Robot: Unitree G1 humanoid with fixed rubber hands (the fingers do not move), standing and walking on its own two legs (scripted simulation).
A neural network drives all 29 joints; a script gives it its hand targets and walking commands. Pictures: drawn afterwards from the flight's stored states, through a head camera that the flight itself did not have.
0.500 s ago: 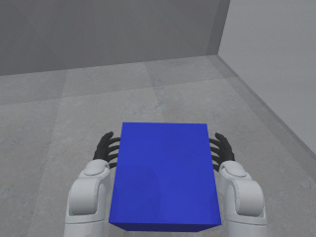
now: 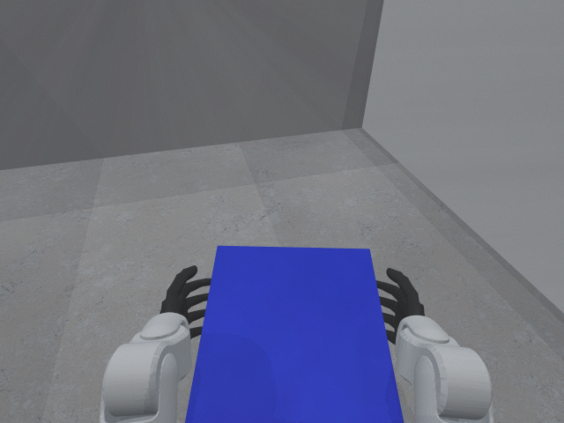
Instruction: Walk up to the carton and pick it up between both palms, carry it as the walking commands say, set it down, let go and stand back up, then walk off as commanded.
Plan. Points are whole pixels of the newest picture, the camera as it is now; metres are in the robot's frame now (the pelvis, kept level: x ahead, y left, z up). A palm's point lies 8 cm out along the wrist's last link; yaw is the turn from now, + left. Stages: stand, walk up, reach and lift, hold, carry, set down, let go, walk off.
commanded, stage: carry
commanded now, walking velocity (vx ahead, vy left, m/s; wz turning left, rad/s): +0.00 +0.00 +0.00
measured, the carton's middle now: (290, 363) +0.23 +0.00 +0.02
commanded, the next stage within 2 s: none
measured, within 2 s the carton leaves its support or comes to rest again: neither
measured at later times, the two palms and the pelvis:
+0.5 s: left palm (177, 316) +0.25 +0.14 +0.10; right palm (404, 320) +0.25 -0.15 +0.10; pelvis +0.01 +0.00 +0.00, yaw +0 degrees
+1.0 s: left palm (182, 303) +0.27 +0.14 +0.10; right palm (403, 307) +0.27 -0.15 +0.10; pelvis +0.02 +0.00 +0.01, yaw +0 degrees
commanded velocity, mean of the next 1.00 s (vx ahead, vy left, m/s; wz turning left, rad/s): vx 0.00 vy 0.00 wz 0.00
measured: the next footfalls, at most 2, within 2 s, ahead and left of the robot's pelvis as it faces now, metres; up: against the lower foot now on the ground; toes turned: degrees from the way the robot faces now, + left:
none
